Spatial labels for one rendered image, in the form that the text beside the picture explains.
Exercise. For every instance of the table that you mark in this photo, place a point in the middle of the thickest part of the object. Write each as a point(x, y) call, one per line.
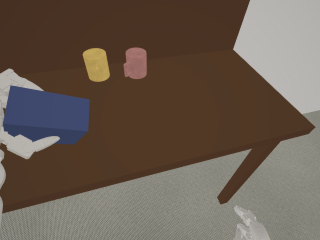
point(199, 100)

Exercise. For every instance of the sponge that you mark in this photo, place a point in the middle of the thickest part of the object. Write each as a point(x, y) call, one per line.
point(37, 114)

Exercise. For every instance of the robot left hand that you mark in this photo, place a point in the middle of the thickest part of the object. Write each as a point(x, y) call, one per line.
point(19, 145)

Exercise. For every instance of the robot right hand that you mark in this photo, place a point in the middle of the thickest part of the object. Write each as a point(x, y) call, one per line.
point(255, 231)

